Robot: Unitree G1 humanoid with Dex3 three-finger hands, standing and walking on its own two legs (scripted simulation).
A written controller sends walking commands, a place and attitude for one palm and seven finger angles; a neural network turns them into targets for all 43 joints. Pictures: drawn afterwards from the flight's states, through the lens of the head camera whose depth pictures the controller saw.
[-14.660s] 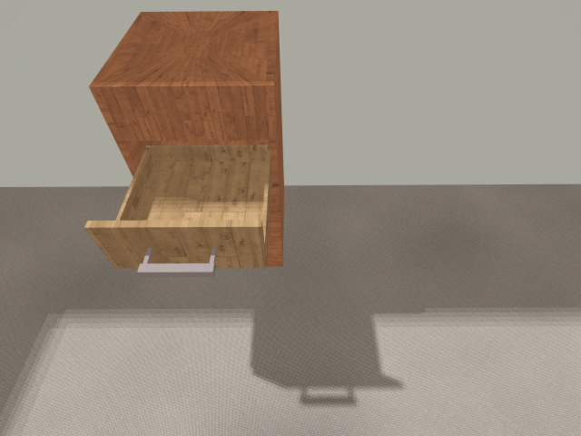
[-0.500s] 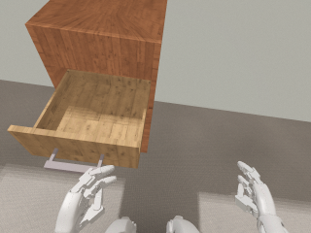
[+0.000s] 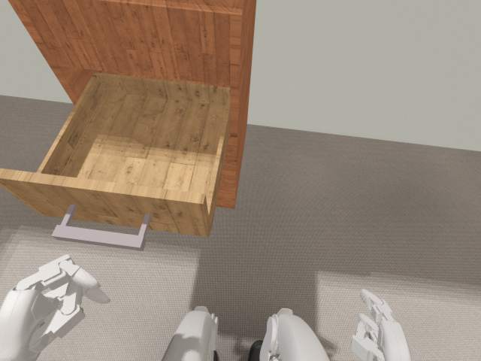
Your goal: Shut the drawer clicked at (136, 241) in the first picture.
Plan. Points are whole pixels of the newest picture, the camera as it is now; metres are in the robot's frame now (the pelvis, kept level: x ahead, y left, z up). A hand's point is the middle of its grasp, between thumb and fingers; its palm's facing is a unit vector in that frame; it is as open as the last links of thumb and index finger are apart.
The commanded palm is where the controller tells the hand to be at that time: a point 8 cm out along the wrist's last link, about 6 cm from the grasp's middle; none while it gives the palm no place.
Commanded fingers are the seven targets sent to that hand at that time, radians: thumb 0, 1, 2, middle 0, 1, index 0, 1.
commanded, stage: raise the hand and make a fist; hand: left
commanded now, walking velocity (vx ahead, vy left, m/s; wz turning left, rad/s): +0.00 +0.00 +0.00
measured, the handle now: (104, 226) +0.35 +0.29 -0.09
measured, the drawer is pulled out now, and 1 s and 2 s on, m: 0.30 0.30 0.30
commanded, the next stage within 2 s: bring the fist close to the handle in 0.98 s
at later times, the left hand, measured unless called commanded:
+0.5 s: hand (58, 335) +0.16 +0.26 +0.01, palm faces -0.03 -1.00 -0.04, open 3.2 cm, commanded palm +0.13 +0.31 +0.02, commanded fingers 0.00 0.90 0.90 -1.40 -1.60 -1.40 -1.60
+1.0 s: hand (61, 326) +0.17 +0.26 +0.01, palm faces -0.02 -1.00 -0.05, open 3.2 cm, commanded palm +0.13 +0.31 +0.02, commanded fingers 0.00 0.90 0.90 -1.40 -1.60 -1.40 -1.60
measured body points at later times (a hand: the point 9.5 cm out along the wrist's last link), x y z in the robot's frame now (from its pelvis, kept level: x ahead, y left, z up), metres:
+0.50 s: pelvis -0.01 +0.03 -0.01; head +0.08 +0.06 +0.42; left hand +0.15 +0.31 +0.01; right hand +0.22 -0.19 -0.08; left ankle +0.02 +0.10 -0.62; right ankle +0.05 -0.06 -0.62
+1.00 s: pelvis -0.01 +0.06 -0.02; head +0.11 +0.08 +0.41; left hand +0.16 +0.31 +0.02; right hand +0.21 -0.17 -0.10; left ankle +0.02 +0.10 -0.62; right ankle +0.05 -0.06 -0.62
